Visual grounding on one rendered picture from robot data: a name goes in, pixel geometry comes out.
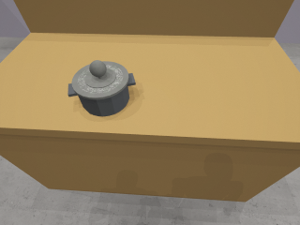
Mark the pot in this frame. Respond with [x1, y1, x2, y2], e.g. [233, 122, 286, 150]
[67, 73, 136, 117]

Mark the lid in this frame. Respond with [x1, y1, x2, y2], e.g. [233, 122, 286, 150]
[71, 61, 129, 100]

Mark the knob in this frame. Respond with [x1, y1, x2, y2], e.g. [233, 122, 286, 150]
[89, 60, 107, 77]

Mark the table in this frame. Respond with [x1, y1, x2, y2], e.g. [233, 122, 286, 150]
[0, 0, 300, 203]

